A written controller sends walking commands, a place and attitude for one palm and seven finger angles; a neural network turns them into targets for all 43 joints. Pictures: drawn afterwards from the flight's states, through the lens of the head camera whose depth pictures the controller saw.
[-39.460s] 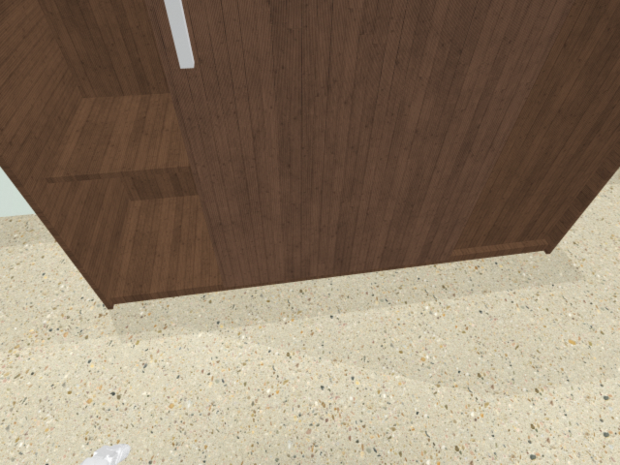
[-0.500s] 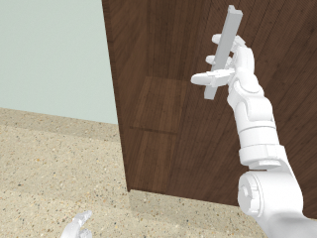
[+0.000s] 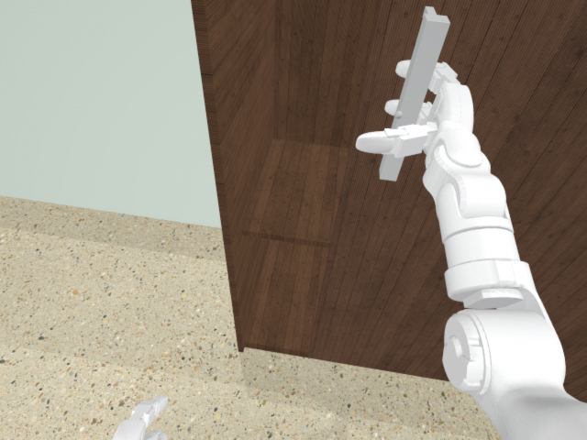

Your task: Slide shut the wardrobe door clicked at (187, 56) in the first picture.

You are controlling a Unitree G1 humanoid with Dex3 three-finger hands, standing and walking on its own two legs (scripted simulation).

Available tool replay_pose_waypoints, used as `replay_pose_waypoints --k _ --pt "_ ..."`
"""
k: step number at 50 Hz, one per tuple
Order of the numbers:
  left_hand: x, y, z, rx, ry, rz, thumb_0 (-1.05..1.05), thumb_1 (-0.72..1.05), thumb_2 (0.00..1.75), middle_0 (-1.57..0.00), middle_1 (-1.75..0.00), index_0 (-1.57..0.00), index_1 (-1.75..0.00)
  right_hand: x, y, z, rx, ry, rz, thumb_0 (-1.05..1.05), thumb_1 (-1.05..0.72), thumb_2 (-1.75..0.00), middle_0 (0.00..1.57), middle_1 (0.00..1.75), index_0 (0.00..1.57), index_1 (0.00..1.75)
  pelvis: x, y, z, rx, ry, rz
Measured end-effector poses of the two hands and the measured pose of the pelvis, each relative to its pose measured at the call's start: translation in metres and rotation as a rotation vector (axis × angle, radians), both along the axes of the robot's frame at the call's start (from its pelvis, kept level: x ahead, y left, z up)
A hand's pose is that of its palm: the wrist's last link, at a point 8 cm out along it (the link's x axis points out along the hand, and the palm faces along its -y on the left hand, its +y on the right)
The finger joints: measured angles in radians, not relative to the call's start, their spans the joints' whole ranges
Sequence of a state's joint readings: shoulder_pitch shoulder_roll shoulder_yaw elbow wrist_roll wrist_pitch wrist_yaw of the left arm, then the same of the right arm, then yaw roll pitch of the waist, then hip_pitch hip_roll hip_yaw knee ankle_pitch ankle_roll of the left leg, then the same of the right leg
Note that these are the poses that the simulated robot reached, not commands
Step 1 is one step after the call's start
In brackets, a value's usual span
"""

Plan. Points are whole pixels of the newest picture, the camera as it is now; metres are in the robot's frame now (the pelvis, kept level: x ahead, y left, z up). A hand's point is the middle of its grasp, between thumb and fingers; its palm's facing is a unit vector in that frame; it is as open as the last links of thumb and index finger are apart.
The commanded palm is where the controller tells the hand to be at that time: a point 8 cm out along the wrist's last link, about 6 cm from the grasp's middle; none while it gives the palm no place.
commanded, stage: grip the handle and tug to test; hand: right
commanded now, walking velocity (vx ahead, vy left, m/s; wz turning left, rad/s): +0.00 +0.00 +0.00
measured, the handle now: (406, 101) +0.51 -0.10 +0.25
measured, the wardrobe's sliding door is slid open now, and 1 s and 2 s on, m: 0.23 0.23 0.23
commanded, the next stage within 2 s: tug the door sideways, standing still in 1.40 s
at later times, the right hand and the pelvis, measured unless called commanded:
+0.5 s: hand (396, 113) +0.45 -0.07 +0.26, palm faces +0.04 +1.00 +0.02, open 8.2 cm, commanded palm +0.43 -0.13 +0.25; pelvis +0.00 +0.00 +0.00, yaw +0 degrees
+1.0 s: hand (396, 113) +0.45 -0.07 +0.26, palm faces +0.03 +1.00 +0.02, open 6.0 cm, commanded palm +0.42 -0.13 +0.25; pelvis +0.01 +0.00 +0.00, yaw +0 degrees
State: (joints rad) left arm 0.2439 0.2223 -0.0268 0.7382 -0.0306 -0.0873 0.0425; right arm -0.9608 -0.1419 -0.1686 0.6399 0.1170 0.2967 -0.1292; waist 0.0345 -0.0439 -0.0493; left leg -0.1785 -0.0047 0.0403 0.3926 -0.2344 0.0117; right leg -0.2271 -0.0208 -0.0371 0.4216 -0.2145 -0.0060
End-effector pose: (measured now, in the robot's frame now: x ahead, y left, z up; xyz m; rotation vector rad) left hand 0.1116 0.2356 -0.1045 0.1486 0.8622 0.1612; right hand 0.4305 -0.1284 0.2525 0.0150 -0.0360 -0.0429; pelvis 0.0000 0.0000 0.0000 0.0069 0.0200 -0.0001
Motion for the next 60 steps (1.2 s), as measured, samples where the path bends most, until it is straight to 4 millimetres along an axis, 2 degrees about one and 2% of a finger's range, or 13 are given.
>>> replay_pose_waypoints --k 5,11,20,32,60 --pt "-0.003 0.0 0.0 0.002 0.005 0.005 0.01 0.9 0.9 -0.2 -0.3 -0.2 -0.3 0.001 -0.007 -0.002 0.012 -0.004 -0.002 -0.01 0.46 -0.31 0.31 1.2 0.31 1.21 0.0 -0.001 0.0 0.001 0.002 0.004" --pt "-0.004 0.0 0.0 0.002 0.005 0.005 0.01 0.9 0.9 -0.2 -0.3 -0.2 -0.3 -0.004 -0.011 -0.001 -0.011 -0.027 0.001 -0.01 0.29 -0.39 0.32 1.23 0.32 1.23 0.0 -0.002 0.0 0.003 0.001 0.0" --pt "0.003 -0.004 0.001 0.005 -0.007 -0.014 0.01 0.9 0.9 -0.2 -0.3 -0.2 -0.3 -0.002 0.003 -0.001 -0.007 0.004 0.01 -0.01 -0.09 -0.55 0.36 1.28 0.35 1.28 -0.001 -0.004 0.0 0.002 0.003 -0.005" --pt "0.005 -0.005 0.001 -0.01 -0.012 -0.01 0.01 0.9 0.9 -0.2 -0.3 -0.2 -0.3 -0.001 0.002 0.002 -0.004 -0.015 0.008 0.01 -0.64 -0.78 0.41 1.36 0.39 1.33 0.001 -0.002 0.0 0.0 0.001 0.002" --pt "0.019 0.005 0.005 -0.011 -0.024 0.007 0.01 0.9 0.9 -0.2 -0.3 -0.2 -0.3 -0.002 0.003 0.001 0.001 -0.021 0.006 0.01 -0.67 -0.77 0.37 1.4 0.35 1.36 0.01 0.004 0.001 -0.003 -0.005 0.012"
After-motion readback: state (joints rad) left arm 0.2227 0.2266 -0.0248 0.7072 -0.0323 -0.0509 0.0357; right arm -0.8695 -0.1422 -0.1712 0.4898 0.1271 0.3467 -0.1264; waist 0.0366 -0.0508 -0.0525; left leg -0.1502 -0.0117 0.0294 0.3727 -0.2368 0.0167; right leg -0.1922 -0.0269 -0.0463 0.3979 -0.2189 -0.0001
